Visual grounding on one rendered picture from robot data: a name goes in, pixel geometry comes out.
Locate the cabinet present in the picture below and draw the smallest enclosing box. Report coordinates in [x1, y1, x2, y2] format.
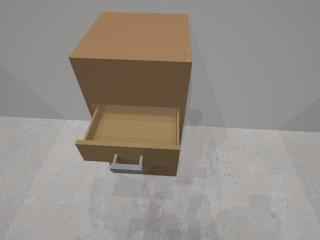
[68, 11, 192, 177]

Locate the handle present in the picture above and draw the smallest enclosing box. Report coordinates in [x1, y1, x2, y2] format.
[110, 154, 143, 173]

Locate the drawer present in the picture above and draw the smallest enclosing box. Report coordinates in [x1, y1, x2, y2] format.
[75, 104, 180, 166]

